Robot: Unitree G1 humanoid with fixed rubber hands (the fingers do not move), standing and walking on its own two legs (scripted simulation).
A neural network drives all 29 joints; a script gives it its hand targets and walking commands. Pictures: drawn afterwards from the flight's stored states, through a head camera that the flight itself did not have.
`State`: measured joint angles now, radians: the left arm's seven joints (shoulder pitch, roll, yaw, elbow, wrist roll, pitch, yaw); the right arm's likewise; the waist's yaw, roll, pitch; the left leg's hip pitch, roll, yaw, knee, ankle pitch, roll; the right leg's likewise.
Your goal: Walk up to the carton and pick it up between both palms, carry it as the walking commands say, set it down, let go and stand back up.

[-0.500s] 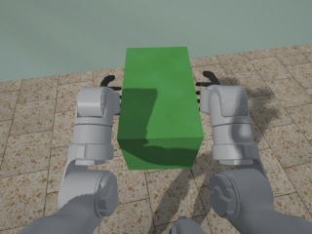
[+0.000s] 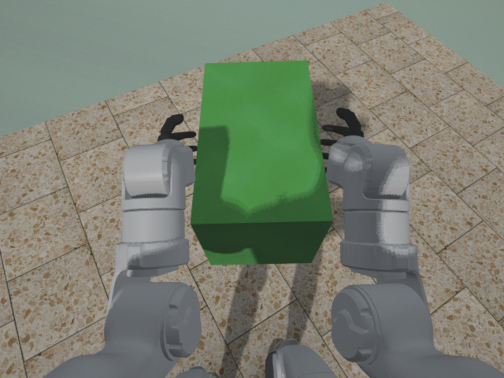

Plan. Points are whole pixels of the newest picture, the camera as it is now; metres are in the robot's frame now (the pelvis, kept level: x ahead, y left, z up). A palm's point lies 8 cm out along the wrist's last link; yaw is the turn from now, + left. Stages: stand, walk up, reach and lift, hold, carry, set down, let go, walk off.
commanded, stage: carry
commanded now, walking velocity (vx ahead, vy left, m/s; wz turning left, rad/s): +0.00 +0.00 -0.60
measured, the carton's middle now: (258, 163) +0.45 -0.01 +0.01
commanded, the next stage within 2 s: none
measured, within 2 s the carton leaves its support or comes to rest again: neither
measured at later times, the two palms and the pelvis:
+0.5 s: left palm (243, 167) +0.38 +0.02 +0.10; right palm (442, 214) +0.30 -0.22 +0.12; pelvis -0.03 +0.02 +0.00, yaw -17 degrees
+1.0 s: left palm (339, 232) +0.29 -0.09 +0.11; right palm out of the picture +0.14 -0.29 +0.13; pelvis -0.09 +0.04 +0.00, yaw -34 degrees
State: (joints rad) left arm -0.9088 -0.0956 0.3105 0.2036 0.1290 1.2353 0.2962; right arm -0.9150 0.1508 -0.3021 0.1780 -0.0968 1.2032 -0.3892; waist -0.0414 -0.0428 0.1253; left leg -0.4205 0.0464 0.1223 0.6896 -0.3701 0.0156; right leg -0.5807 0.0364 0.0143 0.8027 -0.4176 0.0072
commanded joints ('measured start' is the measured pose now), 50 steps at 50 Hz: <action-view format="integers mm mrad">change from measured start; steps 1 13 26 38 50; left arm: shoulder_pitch -881 -751 -846 -694 -735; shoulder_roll -1148 -1134 -1165 -1149 -1096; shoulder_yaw -595 -501 -594 -500 -490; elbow -122 29 -74 73 -51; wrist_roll -495 -492 -484 -505 -425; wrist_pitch -40 -20 -35 -11 -21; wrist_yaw -309 -348 -331 -369 -323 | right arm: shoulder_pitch -712 -730 -684 -665 -643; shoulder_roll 1125 1129 1120 1096 1151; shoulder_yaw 570 579 571 536 527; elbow -1 -7 40 42 97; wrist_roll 446 436 449 406 485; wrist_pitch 0 -4 5 12 27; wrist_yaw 443 429 464 437 472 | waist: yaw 20 58 24 52 22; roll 253 -88 239 -136 -44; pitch -773 -790 -680 -769 -722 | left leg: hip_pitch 683 -217 526 -178 316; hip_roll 381 17 431 35 50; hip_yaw -285 -111 -317 -72 -85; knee -65 328 -169 371 -225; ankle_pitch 1192 -200 1001 -311 57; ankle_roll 140 -112 172 -122 -35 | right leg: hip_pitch -55 841 -78 776 270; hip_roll -42 -305 -67 -337 -171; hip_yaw -38 275 -18 306 161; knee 102 -188 206 -219 -245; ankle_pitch -115 1271 -164 1256 356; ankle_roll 15 -181 19 -193 -70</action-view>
